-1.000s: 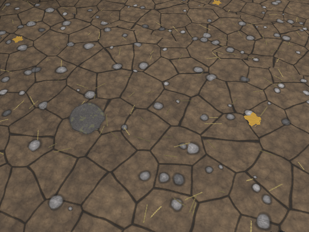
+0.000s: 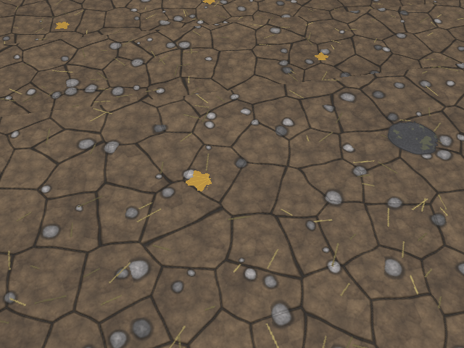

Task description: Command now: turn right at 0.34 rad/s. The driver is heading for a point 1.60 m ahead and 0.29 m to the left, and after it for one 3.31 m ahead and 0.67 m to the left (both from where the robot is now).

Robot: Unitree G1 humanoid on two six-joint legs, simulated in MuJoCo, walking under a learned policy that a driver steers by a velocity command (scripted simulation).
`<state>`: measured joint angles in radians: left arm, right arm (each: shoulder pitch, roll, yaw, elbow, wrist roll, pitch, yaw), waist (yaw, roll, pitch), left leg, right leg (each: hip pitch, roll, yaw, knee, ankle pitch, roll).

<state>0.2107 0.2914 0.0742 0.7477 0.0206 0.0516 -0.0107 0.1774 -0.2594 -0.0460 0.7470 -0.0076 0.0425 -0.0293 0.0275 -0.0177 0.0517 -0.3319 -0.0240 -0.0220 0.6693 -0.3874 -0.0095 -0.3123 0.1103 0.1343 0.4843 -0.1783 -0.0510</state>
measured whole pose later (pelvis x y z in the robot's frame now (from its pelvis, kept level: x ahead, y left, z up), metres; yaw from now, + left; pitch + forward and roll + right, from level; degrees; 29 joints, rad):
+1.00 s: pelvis -0.02 +0.00 +0.01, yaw -2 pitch -1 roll +0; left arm 0.29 0.21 0.01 1.10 0.01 0.01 0.03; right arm 0.28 -0.20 -0.01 1.10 -0.02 0.02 -0.02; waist -0.01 0.00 0.00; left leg -0.23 -0.02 -0.01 0.50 -0.35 0.04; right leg -0.11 0.06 0.06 0.42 -0.33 -0.06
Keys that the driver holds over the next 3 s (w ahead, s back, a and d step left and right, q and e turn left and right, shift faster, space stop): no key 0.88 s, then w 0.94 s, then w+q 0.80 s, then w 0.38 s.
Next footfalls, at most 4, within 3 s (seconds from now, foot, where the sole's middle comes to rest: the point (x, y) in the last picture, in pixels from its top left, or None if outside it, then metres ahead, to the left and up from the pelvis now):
0.04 left None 0.04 0.11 -0.77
0.34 right None -0.01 -0.10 -0.77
1.62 right None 0.41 -0.05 -0.77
2.16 left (212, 263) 0.71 0.10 -0.77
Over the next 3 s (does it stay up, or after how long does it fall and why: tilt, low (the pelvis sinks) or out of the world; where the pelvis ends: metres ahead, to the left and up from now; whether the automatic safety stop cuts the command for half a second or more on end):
stays up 1.01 0.11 0.01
